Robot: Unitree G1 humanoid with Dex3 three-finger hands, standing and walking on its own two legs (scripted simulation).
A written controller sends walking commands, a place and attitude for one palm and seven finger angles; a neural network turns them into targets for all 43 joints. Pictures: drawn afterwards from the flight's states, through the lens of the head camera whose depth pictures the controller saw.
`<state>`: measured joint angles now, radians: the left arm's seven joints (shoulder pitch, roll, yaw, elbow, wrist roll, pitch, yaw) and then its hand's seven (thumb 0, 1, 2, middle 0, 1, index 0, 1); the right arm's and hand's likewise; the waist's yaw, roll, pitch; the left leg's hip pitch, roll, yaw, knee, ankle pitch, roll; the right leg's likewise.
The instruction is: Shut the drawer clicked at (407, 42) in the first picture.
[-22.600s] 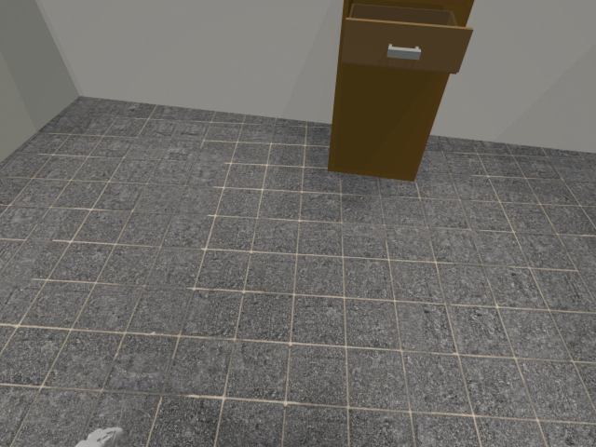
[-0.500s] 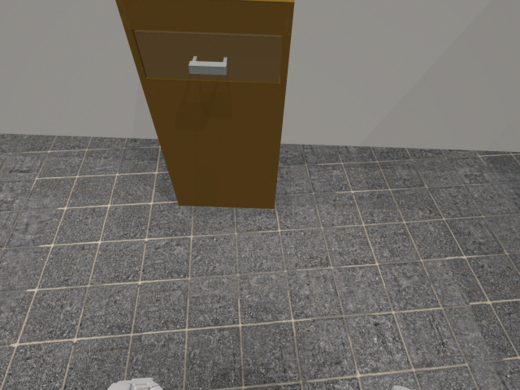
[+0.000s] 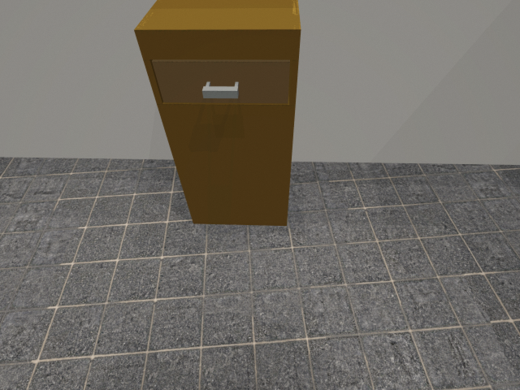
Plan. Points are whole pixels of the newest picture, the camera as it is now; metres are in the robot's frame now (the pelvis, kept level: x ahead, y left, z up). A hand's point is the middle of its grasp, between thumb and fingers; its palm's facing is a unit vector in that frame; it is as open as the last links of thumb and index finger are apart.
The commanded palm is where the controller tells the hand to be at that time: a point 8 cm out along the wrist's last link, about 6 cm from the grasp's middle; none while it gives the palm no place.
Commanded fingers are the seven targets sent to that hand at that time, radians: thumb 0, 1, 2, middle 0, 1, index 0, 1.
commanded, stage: let the arm hang, fingers relaxed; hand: left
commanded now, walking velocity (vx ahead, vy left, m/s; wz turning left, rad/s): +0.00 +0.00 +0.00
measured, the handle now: (221, 88) +0.92 +0.19 -0.03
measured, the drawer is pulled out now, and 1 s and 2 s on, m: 0.00 0.00 0.00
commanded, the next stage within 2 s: look to check the result in 0.32 s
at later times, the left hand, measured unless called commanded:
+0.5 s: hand out of the picture +0.04 +0.18 -0.17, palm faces +0.02 -0.97 -0.23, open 7.4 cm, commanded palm none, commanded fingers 0.00 0.90 0.90 -0.20 -0.30 -0.20 -0.30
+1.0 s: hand out of the picture +0.07 +0.19 -0.16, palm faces +0.01 -0.96 -0.27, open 7.4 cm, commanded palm none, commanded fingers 0.00 0.90 0.90 -0.20 -0.30 -0.20 -0.30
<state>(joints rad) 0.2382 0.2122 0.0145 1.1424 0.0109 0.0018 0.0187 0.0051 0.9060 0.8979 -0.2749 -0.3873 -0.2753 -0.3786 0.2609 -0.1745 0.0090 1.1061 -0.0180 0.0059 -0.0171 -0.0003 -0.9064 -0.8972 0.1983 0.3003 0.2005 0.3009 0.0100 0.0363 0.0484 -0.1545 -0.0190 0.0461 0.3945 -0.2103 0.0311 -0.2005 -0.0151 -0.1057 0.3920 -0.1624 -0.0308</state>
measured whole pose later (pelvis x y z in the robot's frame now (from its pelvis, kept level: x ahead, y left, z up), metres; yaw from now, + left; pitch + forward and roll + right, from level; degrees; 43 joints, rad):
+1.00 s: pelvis +0.02 -0.02 +0.00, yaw +0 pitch -2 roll +0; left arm 0.16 0.23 0.02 1.15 0.01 -0.02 0.01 0.00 0.90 0.90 -0.21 -0.30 -0.21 -0.29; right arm 0.20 -0.24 0.00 1.13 -0.02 0.00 -0.02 0.00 -0.91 -0.90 0.20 0.30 0.20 0.30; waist 0.00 0.03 0.06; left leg -0.09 0.01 0.04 0.33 -0.21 0.00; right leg -0.14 0.02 -0.11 0.33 -0.17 -0.05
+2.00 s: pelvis +0.03 -0.03 +0.00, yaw -1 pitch -1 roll +0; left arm 0.11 0.28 0.03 1.15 0.01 -0.02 0.01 0.00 0.90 0.90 -0.21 -0.30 -0.21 -0.30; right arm 0.17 -0.29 0.00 1.13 -0.02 0.00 -0.02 0.00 -0.91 -0.90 0.20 0.30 0.20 0.30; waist -0.01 0.03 0.05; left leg -0.06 0.03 0.04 0.30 -0.21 -0.02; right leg -0.11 0.04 -0.11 0.29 -0.16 -0.07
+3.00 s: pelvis +0.04 -0.03 +0.01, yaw -1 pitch -1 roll +0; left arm 0.10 0.30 0.02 1.15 0.01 -0.03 0.00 0.00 0.90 0.90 -0.21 -0.30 -0.21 -0.30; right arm 0.15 -0.31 0.00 1.13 -0.02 -0.01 -0.02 0.00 -0.90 -0.90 0.20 0.30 0.20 0.30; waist -0.01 0.02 0.05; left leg -0.04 0.02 0.05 0.27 -0.20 -0.01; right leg -0.10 0.04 -0.10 0.28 -0.16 -0.06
